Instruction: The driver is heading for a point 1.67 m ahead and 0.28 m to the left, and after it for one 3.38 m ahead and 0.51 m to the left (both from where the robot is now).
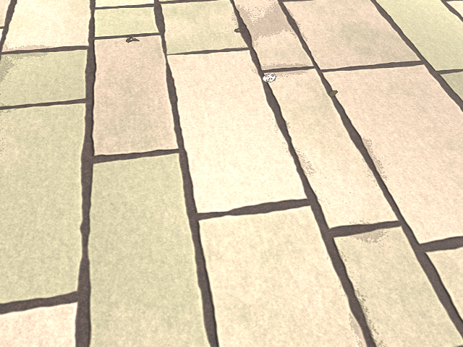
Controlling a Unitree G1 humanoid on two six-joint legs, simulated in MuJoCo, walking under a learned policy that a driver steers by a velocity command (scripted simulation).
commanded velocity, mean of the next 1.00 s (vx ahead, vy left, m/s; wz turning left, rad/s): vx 0.48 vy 0.00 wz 0.28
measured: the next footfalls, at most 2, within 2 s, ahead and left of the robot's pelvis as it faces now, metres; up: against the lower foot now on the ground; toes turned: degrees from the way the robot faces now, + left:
right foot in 0.30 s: +0.34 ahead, -0.13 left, +0.00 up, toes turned -2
left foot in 0.84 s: +0.62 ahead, +0.14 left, +0.00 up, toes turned +19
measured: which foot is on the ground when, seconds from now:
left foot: down 0.00-0.30, up 0.32-0.82, down 0.84-1.00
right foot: up 0.00-0.28, down 0.30-0.86, up 0.88-1.00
